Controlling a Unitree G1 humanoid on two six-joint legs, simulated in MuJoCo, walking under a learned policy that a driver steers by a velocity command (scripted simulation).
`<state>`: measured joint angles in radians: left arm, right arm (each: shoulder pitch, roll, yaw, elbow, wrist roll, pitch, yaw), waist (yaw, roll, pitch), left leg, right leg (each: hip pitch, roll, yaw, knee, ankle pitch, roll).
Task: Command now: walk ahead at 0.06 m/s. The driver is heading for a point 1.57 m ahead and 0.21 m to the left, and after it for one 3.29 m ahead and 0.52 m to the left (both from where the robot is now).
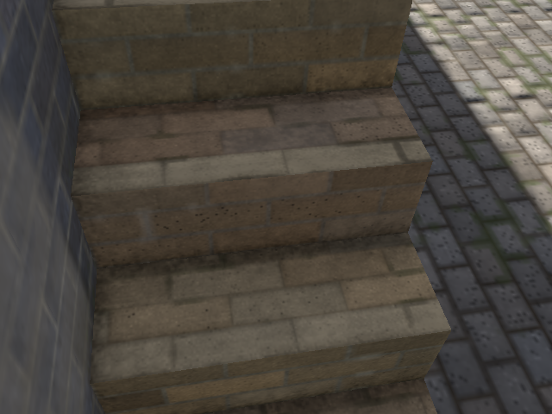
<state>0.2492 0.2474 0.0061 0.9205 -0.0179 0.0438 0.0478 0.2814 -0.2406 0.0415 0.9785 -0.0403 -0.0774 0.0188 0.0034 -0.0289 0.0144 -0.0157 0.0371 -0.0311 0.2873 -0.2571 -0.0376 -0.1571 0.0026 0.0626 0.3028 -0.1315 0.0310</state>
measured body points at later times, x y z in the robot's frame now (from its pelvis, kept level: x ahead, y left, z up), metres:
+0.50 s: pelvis +0.01 -0.01 +0.00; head +0.02 +0.00 +0.45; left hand +0.09 +0.23 -0.14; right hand +0.07 -0.25 -0.14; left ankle -0.06 +0.14 -0.75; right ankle +0.02 -0.14 -0.75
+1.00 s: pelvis +0.02 +0.01 +0.00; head +0.01 +0.02 +0.45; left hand +0.15 +0.25 -0.13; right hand +0.10 -0.24 -0.12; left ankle -0.06 +0.14 -0.75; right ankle +0.02 -0.14 -0.75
